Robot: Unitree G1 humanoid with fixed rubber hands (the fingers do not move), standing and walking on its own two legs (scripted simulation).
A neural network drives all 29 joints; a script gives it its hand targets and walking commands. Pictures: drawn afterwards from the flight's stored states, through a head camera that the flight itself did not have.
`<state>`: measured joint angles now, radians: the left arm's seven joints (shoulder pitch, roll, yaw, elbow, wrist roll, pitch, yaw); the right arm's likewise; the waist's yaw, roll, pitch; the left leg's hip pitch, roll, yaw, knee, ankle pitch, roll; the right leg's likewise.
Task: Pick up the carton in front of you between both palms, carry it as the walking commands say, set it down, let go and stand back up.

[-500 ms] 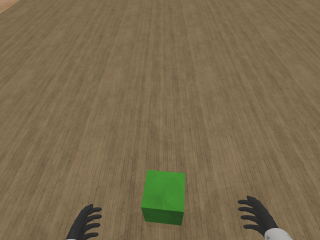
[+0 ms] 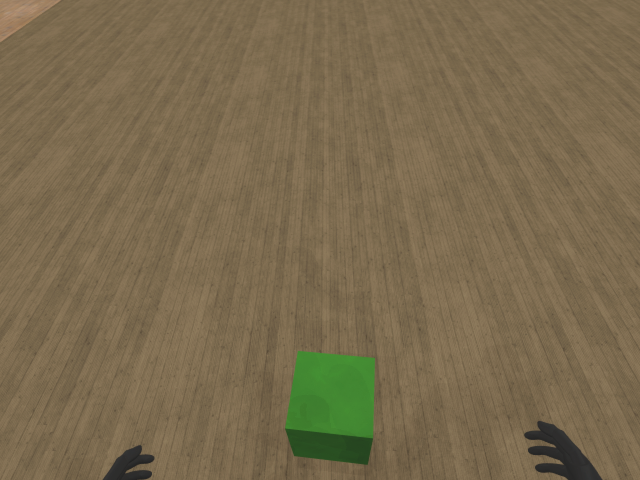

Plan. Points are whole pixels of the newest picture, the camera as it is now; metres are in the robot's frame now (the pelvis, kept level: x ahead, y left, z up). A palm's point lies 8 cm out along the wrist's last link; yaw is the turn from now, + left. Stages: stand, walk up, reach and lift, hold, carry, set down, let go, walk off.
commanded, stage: stand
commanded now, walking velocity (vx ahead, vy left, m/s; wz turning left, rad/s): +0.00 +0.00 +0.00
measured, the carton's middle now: (333, 408) +0.44 +0.01 -0.65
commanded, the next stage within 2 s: none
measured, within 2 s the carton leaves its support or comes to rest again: neither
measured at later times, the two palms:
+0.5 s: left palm out of the picture +0.11 +0.29 -0.08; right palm out of the picture +0.11 -0.30 -0.09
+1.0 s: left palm out of the picture +0.07 +0.30 -0.09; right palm out of the picture +0.07 -0.31 -0.09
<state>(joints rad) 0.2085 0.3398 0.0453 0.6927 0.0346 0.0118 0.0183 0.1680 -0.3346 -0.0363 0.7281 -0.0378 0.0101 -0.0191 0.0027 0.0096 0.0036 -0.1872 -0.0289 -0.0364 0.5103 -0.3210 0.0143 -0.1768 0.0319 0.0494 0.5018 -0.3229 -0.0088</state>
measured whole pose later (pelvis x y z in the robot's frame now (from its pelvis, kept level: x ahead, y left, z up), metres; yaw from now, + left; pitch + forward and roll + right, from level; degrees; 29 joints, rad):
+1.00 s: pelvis -0.02 +0.00 +0.01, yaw +0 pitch -3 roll +0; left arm 0.16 0.37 0.02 0.95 0.02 -0.01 0.02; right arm 0.13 -0.38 -0.01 0.99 -0.02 -0.01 -0.02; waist 0.00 0.00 0.02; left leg -0.11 -0.02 -0.04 0.36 -0.21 0.01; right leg -0.10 0.03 0.04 0.36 -0.22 -0.01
